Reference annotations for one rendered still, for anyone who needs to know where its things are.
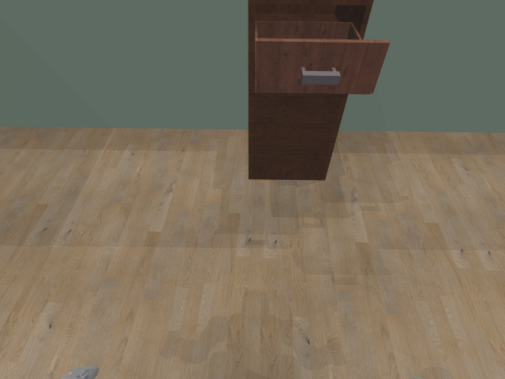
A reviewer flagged cabinet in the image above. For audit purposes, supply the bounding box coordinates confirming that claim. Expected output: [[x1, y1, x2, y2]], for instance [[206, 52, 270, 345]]
[[249, 0, 374, 180]]

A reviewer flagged handle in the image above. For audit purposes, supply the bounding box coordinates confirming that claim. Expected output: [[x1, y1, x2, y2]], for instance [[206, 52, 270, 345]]
[[301, 67, 341, 84]]

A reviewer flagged drawer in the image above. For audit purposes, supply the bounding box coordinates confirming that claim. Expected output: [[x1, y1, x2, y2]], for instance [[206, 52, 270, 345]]
[[254, 21, 390, 94]]

